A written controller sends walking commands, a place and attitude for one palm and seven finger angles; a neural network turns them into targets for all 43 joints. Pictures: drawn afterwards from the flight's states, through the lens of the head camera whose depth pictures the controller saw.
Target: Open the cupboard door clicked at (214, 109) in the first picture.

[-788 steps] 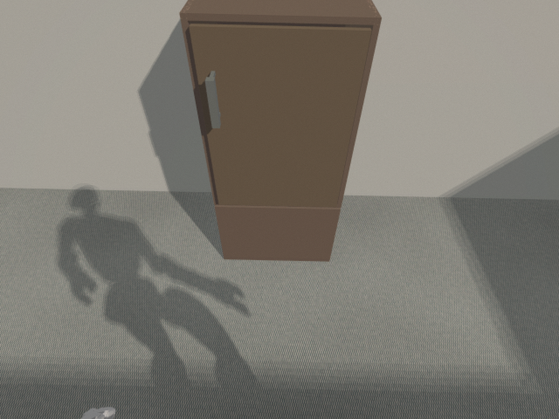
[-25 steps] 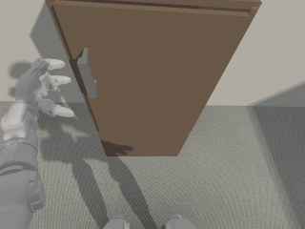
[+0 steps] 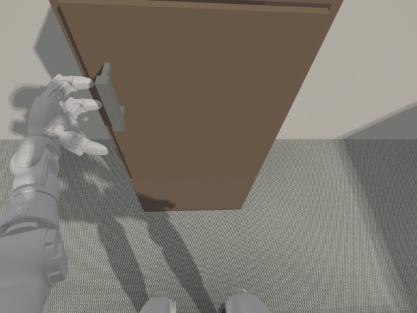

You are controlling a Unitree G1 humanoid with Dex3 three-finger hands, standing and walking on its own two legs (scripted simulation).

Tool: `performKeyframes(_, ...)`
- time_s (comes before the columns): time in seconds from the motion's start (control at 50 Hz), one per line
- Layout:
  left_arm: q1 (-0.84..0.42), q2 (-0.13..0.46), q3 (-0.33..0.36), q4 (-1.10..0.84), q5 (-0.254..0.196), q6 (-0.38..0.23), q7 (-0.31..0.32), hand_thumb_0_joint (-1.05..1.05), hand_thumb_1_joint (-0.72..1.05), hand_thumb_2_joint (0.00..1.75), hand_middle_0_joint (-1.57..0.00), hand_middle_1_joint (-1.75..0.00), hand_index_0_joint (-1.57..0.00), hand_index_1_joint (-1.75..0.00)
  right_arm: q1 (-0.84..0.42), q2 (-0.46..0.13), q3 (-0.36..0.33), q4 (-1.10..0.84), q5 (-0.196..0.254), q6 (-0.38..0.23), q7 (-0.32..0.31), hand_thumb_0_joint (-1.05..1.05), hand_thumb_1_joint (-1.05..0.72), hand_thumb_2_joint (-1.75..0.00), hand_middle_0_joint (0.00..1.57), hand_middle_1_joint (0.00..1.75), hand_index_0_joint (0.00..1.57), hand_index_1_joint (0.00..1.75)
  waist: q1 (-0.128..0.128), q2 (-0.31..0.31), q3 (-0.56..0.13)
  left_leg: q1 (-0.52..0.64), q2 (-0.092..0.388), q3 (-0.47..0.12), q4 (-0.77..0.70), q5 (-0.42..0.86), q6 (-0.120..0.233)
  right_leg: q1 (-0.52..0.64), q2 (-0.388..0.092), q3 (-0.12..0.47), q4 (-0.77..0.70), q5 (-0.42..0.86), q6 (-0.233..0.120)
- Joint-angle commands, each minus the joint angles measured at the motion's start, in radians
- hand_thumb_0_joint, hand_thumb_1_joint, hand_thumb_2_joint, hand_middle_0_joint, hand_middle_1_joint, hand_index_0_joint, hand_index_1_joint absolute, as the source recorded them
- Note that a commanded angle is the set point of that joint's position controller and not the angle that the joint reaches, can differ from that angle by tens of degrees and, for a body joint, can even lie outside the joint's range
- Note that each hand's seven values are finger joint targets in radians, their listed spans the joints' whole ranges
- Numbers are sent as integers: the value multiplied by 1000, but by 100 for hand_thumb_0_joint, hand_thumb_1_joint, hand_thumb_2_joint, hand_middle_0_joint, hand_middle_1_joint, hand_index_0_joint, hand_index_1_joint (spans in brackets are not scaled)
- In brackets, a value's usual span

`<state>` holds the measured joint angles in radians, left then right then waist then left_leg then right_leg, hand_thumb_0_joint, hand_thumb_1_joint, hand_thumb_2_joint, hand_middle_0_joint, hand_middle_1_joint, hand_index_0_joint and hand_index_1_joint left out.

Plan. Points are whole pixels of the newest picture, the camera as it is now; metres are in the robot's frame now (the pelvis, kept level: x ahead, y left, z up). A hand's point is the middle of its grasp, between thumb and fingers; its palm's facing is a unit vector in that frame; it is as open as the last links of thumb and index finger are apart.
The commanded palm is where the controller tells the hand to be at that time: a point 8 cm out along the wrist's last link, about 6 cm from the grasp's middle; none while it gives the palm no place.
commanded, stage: slide the fingers in behind the handle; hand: left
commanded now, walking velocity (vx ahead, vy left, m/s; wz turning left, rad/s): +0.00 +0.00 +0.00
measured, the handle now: (113, 98) +0.51 +0.18 +0.08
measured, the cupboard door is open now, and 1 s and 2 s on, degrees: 0 0 0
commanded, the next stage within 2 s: close the thumb around the handle in 1.38 s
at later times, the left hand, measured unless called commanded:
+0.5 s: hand (99, 118) +0.46 +0.20 +0.08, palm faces -0.03 -1.00 +0.01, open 14.0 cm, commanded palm +0.44 +0.24 +0.08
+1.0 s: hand (118, 119) +0.46 +0.16 +0.08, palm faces -0.03 -1.00 +0.00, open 13.9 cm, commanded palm +0.44 +0.21 +0.08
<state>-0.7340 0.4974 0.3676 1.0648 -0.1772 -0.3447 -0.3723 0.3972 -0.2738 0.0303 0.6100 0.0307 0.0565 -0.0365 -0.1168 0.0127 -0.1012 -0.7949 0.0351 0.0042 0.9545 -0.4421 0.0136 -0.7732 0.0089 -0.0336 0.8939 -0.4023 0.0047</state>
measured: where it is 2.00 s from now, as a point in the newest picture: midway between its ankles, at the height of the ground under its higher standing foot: outside the picture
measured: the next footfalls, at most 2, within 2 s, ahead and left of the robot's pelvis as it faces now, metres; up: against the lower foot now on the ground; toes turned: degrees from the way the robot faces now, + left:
none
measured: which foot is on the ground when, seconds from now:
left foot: down 0.00-1.00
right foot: down 0.00-1.00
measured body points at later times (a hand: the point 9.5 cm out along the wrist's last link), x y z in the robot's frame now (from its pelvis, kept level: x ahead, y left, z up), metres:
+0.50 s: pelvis +0.01 +0.00 +0.00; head +0.09 +0.01 +0.44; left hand +0.46 +0.25 +0.08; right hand +0.05 -0.27 -0.11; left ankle +0.01 +0.11 -0.68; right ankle +0.01 -0.13 -0.68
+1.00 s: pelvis +0.00 +0.00 +0.00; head +0.09 +0.01 +0.44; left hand +0.46 +0.22 +0.08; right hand +0.05 -0.26 -0.12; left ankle +0.01 +0.11 -0.68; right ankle +0.01 -0.13 -0.68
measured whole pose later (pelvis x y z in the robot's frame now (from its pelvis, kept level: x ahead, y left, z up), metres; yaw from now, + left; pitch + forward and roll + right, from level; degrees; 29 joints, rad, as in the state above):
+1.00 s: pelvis +0.00 +0.00 +0.00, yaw +0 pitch +16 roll -2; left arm -0.74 0.34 0.27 1.02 -0.14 -0.38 -0.20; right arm 0.37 -0.25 0.02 0.61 0.02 0.05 0.00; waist -0.11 0.02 -0.11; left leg -0.79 0.03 0.01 0.96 -0.45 0.01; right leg -0.77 0.00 -0.03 0.91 -0.42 0.01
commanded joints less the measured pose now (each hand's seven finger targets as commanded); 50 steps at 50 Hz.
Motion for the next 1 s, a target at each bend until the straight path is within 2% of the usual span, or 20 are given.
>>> performKeyframes(0.0,-427,269,69,-228,-10,-80,30,0,-50,30,-30,-120,-30,-120,84,-168,-67,-82,-5,-30,-15,0,-90,-90,20,30,20,30,-1,61,-390,241,-21,-29,-116,287,16,169,30,11,-95,256,-22)
performKeyframes(0.04,-423,290,88,-247,-1,-97,43,0,-50,30,-30,-120,-30,-120,87,-165,-65,-82,-8,-32,-12,0,-90,-90,20,30,20,30,10,91,-430,263,-23,-29,-110,325,14,186,31,13,-83,290,-24)
performKeyframes(0.1,-435,286,72,-231,16,-103,54,0,-50,30,-30,-120,-30,-120,77,-160,-62,-82,-4,-31,-11,0,-90,-90,20,30,20,30,-3,97,-388,234,-22,-22,-109,277,15,170,31,18,-90,257,-21)
performKeyframes(0.18,-430,290,76,-220,12,-94,49,0,-50,30,-30,-120,-30,-120,81,-163,-63,-80,-3,-31,-15,0,-90,-90,20,30,20,30,-5,91,-407,235,-22,-18,-106,295,16,193,31,22,-91,288,-20)
performKeyframes(0.24,-401,225,36,-237,-2,-86,35,0,-50,30,-30,-120,-30,-120,77,-156,-63,-87,-3,-32,-10,0,-90,-90,20,30,20,30,-2,121,-430,272,-23,-15,-104,345,14,196,33,16,-87,334,-23)
performKeyframes(0.3,-382,211,31,-210,-12,-67,29,0,-50,30,-30,-120,-30,-120,83,-160,-68,-82,-1,-29,-8,0,-90,-90,20,30,20,30,-10,52,-386,240,-19,-16,-108,325,17,192,35,12,-96,323,-19)
performKeyframes(0.36,-369,167,5,-251,-18,-69,32,0,-50,30,-30,-120,-30,-120,77,-157,-71,-87,-2,-29,-5,0,-90,-90,20,30,20,30,-2,100,-399,286,-18,-16,-106,368,12,169,34,5,-91,341,-23)
performKeyframes(0.42,-380,131,-17,-281,-22,-76,52,0,-50,30,-30,-120,-30,-120,76,-152,-72,-90,-3,-30,-1,0,-90,-90,20,30,20,30,-9,87,-385,295,-20,-23,-105,383,13,156,36,0,-89,340,-25)
performKeyframes(0.44,-375,159,10,-264,-16,-75,63,0,-50,30,-30,-120,-30,-120,78,-155,-73,-81,-5,-29,-1,0,-90,-90,20,30,20,30,0,72,-388,290,-17,-26,-104,379,10,156,35,1,-86,337,-24)
performKeyframes(0.46,-398,125,-20,-262,-15,-74,69,0,-50,30,-30,-120,-30,-120,74,-150,-71,-81,-3,-29,0,0,-90,-90,20,30,20,30,-18,67,-368,283,-18,-22,-105,362,13,146,35,1,-90,329,-20)
performKeyframes(0.48,-396,163,15,-249,-9,-75,82,0,-50,30,-30,-120,-30,-120,80,-155,-73,-76,-5,-28,0,0,-90,-90,20,30,20,30,-5,51,-365,263,-19,-26,-107,345,11,156,33,1,-88,316,-22)
performKeyframes(0.5,-413,143,-7,-253,-2,-77,88,0,-50,30,-30,-120,-30,-120,74,-151,-71,-79,-5,-28,1,0,-90,-90,20,30,20,30,-14,59,-360,262,-21,-25,-109,335,12,153,33,2,-88,310,-21)
performKeyframes(0.56,-442,191,34,-286,12,-99,113,0,-50,30,-30,-120,-30,-120,76,-151,-72,-76,-10,-32,1,0,-90,-90,20,30,20,30,1,84,-417,292,-22,-29,-100,365,9,168,31,6,-76,328,-24)
performKeyframes(0.62,-412,138,-2,-339,14,-119,122,0,-50,30,-30,-120,-30,-120,70,-143,-72,-89,-12,-38,7,0,-90,-90,20,30,20,30,9,125,-477,348,-22,-32,-91,440,4,175,34,2,-62,369,-29)
performKeyframes(0.66,-390,112,-22,-320,15,-112,125,0,-50,30,-30,-120,-30,-120,67,-142,-73,-78,-9,-37,13,0,-90,-90,20,30,20,30,6,129,-457,363,-15,-36,-91,449,-3,146,36,-5,-65,358,-28)
performKeyframes(0.74,-399,95,-30,-235,10,-73,128,0,-50,30,-30,-120,-30,-120,70,-149,-72,-76,-6,-32,11,0,-90,-90,20,30,20,30,-15,30,-372,271,-21,-26,-109,353,7,162,35,-5,-85,328,-21)
performKeyframes(0.78,-406,64,-56,-226,15,-63,132,0,-50,30,-30,-120,-30,-120,67,-145,-70,-81,-6,-29,10,0,-90,-90,20,30,20,30,-15,50,-347,266,-23,-26,-114,345,6,146,32,-6,-87,318,-24)
performKeyframes(0.84,-424,39,-67,-288,19,-89,150,0,-50,30,-30,-120,-30,-120,70,-141,-76,-78,-13,-36,17,0,-90,-90,20,30,20,30,-5,89,-413,337,-19,-37,-103,397,0,122,33,-11,-75,320,-28)
performKeyframes(0.92,-438,7,-85,-247,20,-98,168,0,-50,30,-30,-120,-30,-120,74,-140,-76,-70,-15,-38,20,0,-90,-90,20,30,20,30,-24,22,-360,285,-23,-35,-104,324,6,118,36,-11,-83,283,-25)
performKeyframes(0.98,-469,23,-73,-262,30,-106,186,0,-50,30,-30,-120,-30,-120,68,-141,-77,-67,-14,-38,19,0,-90,-90,20,30,20,30,-15,56,-381,296,-24,-35,-110,313,2,116,31,-8,-80,271,-27)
